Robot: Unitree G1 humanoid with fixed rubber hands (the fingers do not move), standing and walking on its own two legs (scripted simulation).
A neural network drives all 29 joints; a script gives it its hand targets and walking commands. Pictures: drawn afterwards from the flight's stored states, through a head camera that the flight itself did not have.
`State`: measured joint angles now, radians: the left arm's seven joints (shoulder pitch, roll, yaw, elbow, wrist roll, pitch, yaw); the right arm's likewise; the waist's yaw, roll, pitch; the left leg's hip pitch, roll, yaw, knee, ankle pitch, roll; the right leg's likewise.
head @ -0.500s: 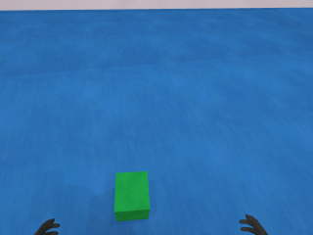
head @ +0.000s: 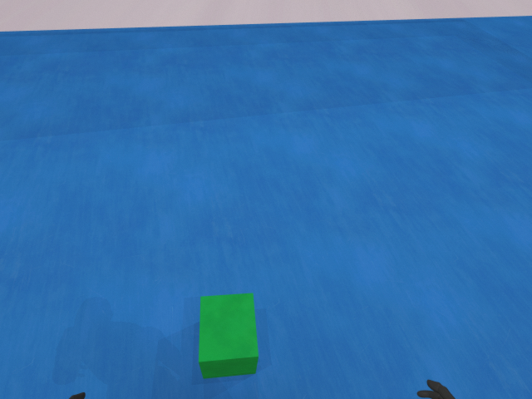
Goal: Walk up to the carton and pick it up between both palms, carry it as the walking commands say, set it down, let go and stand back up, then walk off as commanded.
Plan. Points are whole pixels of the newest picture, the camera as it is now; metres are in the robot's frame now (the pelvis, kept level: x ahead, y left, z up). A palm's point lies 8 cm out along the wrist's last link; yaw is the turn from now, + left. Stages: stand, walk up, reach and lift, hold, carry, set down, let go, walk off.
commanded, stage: stand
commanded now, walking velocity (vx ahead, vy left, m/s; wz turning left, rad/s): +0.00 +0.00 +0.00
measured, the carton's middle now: (228, 335) +0.45 +0.07 -0.68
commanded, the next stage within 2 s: walk off in 0.86 s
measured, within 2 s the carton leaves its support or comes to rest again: neither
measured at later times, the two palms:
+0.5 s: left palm out of the picture +0.07 +0.30 -0.11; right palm out of the picture +0.08 -0.31 -0.09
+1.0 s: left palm out of the picture +0.06 +0.31 -0.11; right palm out of the picture +0.09 -0.31 -0.09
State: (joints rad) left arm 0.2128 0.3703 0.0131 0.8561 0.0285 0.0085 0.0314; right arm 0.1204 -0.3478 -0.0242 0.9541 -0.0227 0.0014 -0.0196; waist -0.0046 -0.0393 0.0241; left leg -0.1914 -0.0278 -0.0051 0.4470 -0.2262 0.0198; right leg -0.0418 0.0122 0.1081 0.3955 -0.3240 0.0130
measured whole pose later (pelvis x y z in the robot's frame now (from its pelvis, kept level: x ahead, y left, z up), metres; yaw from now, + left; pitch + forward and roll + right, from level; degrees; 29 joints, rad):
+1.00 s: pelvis -0.01 +0.00 +0.00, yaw +1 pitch -2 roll +0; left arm 0.17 0.40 0.00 0.99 0.02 -0.01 0.02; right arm 0.09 -0.38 -0.01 1.05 -0.01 -0.01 -0.01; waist 0.00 -0.02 0.04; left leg -0.17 -0.03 -0.02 0.38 -0.17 0.02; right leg -0.02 0.01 0.10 0.33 -0.27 0.02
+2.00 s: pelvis -0.04 +0.02 +0.00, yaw -24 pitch +0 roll -1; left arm 0.15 0.30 0.06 0.83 0.01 0.09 -0.04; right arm 0.23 -0.28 -0.03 0.88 -0.03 0.02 -0.03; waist -0.02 -0.01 0.08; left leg -0.18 0.09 0.16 0.49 -0.29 0.00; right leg -0.34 -0.02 -0.03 0.79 -0.47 0.08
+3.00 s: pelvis -0.05 +0.01 -0.02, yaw -57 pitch +0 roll -1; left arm 0.11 0.28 0.06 0.73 0.02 0.05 -0.04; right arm 0.28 -0.31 -0.06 0.78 -0.02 0.03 -0.01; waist -0.04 0.05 0.08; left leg -0.30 0.19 0.22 0.75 -0.44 -0.06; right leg -0.29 0.01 -0.08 0.59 -0.27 -0.01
